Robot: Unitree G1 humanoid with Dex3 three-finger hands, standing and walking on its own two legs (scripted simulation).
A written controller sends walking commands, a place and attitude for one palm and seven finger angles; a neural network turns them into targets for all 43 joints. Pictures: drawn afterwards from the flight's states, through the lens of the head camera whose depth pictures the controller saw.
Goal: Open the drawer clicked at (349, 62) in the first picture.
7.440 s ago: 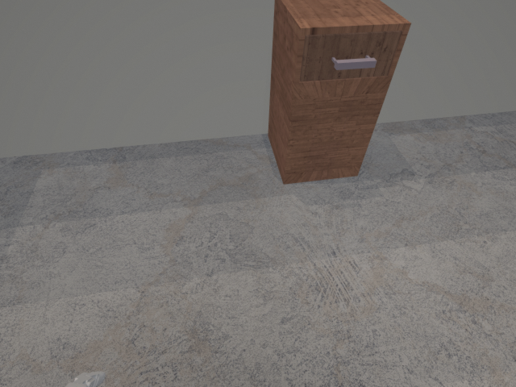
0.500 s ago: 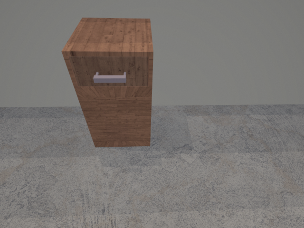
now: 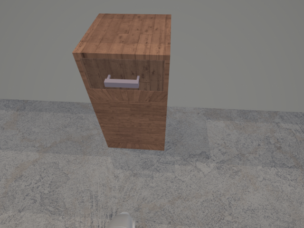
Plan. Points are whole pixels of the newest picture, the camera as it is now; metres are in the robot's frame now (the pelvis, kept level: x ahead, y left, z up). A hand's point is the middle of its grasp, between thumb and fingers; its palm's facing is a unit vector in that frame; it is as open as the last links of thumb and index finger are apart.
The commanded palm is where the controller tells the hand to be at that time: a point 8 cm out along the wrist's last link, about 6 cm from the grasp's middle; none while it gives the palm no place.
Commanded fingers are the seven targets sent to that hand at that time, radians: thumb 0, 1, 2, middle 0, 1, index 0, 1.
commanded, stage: take the last steps up to it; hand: left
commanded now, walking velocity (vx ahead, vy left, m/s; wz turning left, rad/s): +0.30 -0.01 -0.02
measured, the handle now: (122, 80) +0.74 +0.21 -0.08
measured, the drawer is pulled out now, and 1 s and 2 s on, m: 0.00 0.00 0.00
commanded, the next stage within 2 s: come to a stop and stand still in 0.40 s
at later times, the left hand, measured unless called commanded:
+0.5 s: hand (97, 186) +0.27 +0.22 -0.16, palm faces +0.00 -0.98 -0.20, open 7.3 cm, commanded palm none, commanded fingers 0.00 0.90 0.90 -0.20 -0.30 -0.20 -0.30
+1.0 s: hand (101, 184) +0.28 +0.21 -0.17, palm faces +0.01 -0.97 -0.25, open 7.3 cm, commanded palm none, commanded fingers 0.00 0.90 0.90 -0.20 -0.30 -0.20 -0.30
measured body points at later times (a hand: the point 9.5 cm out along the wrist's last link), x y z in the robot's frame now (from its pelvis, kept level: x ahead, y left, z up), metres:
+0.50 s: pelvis +0.18 +0.04 +0.00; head +0.18 +0.04 +0.45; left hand +0.27 +0.27 -0.14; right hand +0.17 -0.19 -0.16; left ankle +0.13 +0.13 -0.74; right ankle +0.26 -0.10 -0.70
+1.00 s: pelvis +0.18 +0.02 -0.01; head +0.21 +0.02 +0.44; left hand +0.28 +0.26 -0.15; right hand +0.22 -0.22 -0.17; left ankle +0.15 +0.16 -0.73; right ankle +0.29 -0.10 -0.74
